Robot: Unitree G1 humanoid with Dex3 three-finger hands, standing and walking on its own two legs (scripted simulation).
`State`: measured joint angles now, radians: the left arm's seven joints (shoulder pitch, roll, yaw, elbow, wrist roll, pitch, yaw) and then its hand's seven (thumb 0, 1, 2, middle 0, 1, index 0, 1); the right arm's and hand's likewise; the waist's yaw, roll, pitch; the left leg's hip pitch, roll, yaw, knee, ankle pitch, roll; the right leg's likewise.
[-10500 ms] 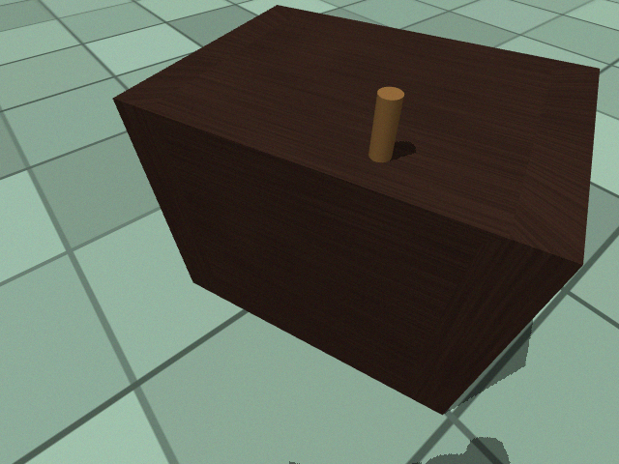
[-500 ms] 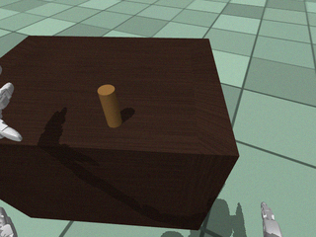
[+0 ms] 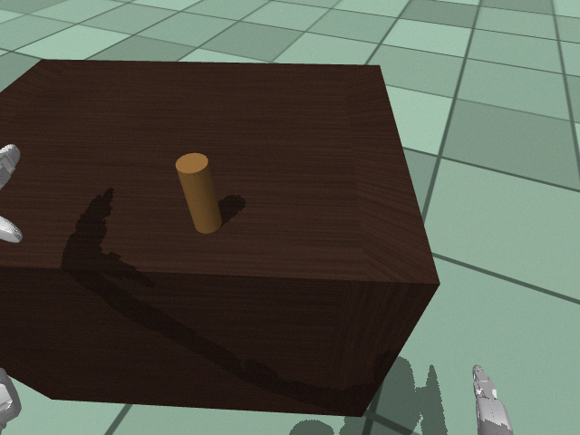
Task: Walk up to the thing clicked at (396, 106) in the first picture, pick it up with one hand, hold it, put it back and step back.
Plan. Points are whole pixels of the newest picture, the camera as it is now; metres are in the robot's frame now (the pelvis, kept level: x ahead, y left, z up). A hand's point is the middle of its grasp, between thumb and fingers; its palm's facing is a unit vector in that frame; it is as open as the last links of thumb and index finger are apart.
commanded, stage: go down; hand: left
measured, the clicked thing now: (200, 195) +0.44 +0.16 +0.09
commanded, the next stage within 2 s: approach in 0.94 s
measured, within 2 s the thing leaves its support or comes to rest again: neither
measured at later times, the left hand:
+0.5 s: hand (9, 191) +0.35 +0.36 +0.19, palm faces +0.12 -0.99 +0.00, open 17.7 cm
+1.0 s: hand (2, 187) +0.35 +0.36 +0.20, palm faces +0.13 -0.99 +0.00, open 17.7 cm
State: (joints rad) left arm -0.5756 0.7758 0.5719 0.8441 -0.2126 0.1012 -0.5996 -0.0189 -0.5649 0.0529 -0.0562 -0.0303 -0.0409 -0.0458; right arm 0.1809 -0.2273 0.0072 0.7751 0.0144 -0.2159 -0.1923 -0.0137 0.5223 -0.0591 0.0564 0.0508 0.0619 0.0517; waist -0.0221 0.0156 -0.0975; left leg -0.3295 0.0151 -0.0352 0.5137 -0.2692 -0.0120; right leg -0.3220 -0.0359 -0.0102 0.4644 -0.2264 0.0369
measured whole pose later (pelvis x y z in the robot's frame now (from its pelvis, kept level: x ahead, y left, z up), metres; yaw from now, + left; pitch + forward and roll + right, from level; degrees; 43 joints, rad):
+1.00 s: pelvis +0.00 +0.00 +0.00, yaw +0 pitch +5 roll -1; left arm -0.58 0.79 0.59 0.85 -0.21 0.11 -0.63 -0.02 -0.58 0.04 -0.05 -0.04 -0.04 -0.05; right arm 0.19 -0.23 0.02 0.75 0.02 -0.20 -0.21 -0.01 0.51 -0.06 0.06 0.05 0.06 0.05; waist -0.02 0.00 -0.10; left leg -0.34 0.02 -0.04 0.53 -0.28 -0.01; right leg -0.33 -0.03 -0.02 0.47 -0.23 0.03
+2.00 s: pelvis +0.01 -0.01 -0.02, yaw -1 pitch +9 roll -1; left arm -0.46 0.31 0.28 0.63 -0.20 -0.13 -0.15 -0.02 -0.39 0.09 -0.03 -0.03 -0.04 -0.02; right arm 0.29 -0.21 -0.05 0.44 0.02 -0.10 -0.05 -0.01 0.54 -0.05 0.06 0.05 0.06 0.05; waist -0.04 0.01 -0.10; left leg -0.50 0.03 -0.03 0.74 -0.39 -0.02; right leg -0.50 -0.02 0.01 0.70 -0.35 0.03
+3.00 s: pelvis -0.01 +0.00 -0.03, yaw -2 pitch +10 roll -1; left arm -0.66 0.30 0.29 0.79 -0.15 -0.16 -0.02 -0.01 -0.12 0.55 -0.98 -0.76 -0.98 -0.76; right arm 0.32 -0.21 -0.08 0.35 0.01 -0.05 -0.04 -0.01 0.50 -0.06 0.06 0.05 0.06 0.05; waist -0.08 0.01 -0.08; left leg -0.58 0.03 0.00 0.80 -0.39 -0.01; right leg -0.60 -0.02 0.03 0.77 -0.34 0.04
